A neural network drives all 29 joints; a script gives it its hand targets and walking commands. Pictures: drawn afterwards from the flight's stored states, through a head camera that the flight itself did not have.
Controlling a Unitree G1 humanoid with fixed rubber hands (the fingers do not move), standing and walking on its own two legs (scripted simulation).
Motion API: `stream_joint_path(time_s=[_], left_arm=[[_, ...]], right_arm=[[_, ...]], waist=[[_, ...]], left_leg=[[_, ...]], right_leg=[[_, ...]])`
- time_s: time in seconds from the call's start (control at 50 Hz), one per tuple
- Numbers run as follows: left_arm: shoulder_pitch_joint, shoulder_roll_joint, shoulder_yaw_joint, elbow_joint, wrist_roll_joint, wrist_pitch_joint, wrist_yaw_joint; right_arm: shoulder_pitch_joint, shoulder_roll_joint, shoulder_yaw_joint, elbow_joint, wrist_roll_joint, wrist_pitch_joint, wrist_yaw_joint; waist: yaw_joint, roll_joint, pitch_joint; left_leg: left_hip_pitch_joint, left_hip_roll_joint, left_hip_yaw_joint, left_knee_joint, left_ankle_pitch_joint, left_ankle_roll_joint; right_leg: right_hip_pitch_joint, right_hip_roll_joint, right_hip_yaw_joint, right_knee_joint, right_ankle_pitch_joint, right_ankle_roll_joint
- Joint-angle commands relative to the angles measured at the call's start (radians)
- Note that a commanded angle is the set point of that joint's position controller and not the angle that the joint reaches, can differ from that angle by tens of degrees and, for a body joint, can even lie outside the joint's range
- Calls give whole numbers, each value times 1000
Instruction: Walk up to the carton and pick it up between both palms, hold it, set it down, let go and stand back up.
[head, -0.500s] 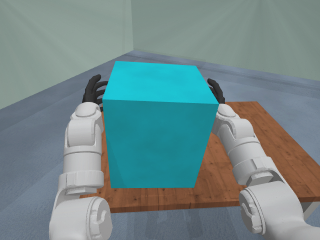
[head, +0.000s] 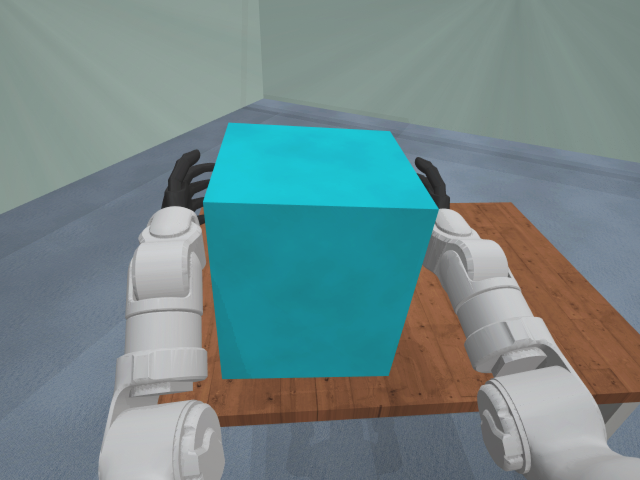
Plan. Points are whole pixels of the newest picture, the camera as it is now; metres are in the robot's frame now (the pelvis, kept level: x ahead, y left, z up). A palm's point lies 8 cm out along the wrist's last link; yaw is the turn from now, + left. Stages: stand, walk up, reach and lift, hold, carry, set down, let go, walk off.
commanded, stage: hold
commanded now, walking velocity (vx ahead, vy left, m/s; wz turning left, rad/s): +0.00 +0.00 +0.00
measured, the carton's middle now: (309, 250) +0.37 -0.01 +0.18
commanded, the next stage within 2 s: none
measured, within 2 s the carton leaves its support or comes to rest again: neither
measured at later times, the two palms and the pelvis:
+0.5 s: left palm (180, 217) +0.37 +0.14 +0.24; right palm (434, 216) +0.37 -0.16 +0.23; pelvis +0.00 -0.01 +0.00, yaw +0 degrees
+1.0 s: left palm (178, 219) +0.37 +0.15 +0.24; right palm (430, 214) +0.37 -0.16 +0.23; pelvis +0.00 +0.00 +0.00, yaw +0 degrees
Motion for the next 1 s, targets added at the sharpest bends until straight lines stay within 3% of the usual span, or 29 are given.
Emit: stream_joint_path(time_s=[0.0, 0.12, 0.14, 0.22, 0.28, 0.34, 0.36, 0.42, 0.44, 0.58, 0.62, 0.7, 0.74, 0.82, 0.88, 0.98], left_arm=[[-635, -655, -495, -48, -143, -48, -112], [-621, -639, -465, -25, -136, -51, -119], [-630, -635, -467, -24, -133, -52, -120], [-638, -634, -474, -48, -136, -49, -126], [-652, -643, -480, -21, -135, -49, -130], [-691, -655, -499, -35, -148, -57, -120], [-699, -657, -506, -31, -148, -59, -118], [-685, -658, -510, -46, -150, -54, -114], [-680, -655, -503, -36, -140, -53, -115], [-672, -641, -438, 47, -115, -56, -117], [-655, -655, -459, 6, -128, -59, -117], [-651, -631, -430, 13, -125, -63, -120], [-677, -632, -438, -18, -130, -68, -122], [-685, -663, -498, -56, -156, -66, -117], [-699, -663, -503, -21, -149, -62, -113], [-701, -658, -496, -27, -142, -57, -111]], right_arm=[[-853, 740, 367, -356, 101, -38, 76], [-861, 762, 394, -390, 106, -42, 70], [-828, 748, 378, -347, 102, -33, 66], [-830, 758, 393, -372, 110, -31, 58], [-828, 754, 357, -344, 93, -32, 60], [-862, 765, 356, -354, 94, -38, 67], [-828, 755, 335, -306, 86, -29, 69], [-845, 744, 349, -332, 95, -33, 71], [-817, 735, 335, -287, 85, -24, 73], [-883, 762, 338, -283, 72, -38, 87], [-874, 766, 359, -327, 90, -46, 79], [-868, 766, 373, -331, 103, -40, 71], [-843, 762, 365, -304, 101, -38, 73], [-871, 760, 374, -377, 111, -46, 68], [-833, 739, 328, -300, 89, -34, 74], [-833, 739, 322, -271, 86, -27, 83]], waist=[[4, 24, -330], [20, -14, -336], [1, 6, -308], [1, 15, -338], [-14, 35, -295], [-7, 50, -305], [-28, 62, -281], [-17, 62, -321], [-22, 71, -289], [24, 14, -284], [15, 16, -342], [17, -14, -330], [5, -4, -330], [-12, 37, -359], [-29, 66, -286], [-19, 65, -292]], left_leg=[[127, -58, 51, -9, 322, -27], [119, -68, 58, -14, 305, -5], [120, -67, 57, -14, 305, -12], [132, -74, 60, -6, 311, -12], [106, -72, 63, -26, 247, -14], [99, -68, 58, -27, 234, -16], [100, -63, 55, -31, 232, -25], [114, -63, 57, -21, 255, -25], [104, -59, 57, -32, 241, -29], [64, -60, 62, -56, 176, 6], [99, -65, 60, -25, 269, -4], [113, -69, 61, -20, 281, 3], [114, -67, 61, -27, 275, -6], [129, -68, 54, -8, 307, -19], [107, -60, 53, -28, 242, -28], [97, -55, 51, -38, 229, -29]], right_leg=[[63, 84, -52, -23, 164, 23], [71, 79, -45, -28, 203, 33], [62, 77, -43, -27, 207, 30], [75, 73, -42, -18, 243, 40], [45, 67, -41, -30, 166, 35], [24, 68, -44, -30, 125, 29], [18, 68, -41, -31, 122, 25], [29, 70, -43, -26, 128, 26], [22, 70, -47, -27, 109, 20], [37, 67, -40, -32, 72, 25], [65, 74, -38, -22, 161, 28], [58, 76, -39, -28, 185, 37], [56, 78, -45, -26, 169, 33], [48, 79, -45, -25, 182, 29], [2, 72, -44, -35, 102, 19], [21, 70, -43, -27, 96, 18]])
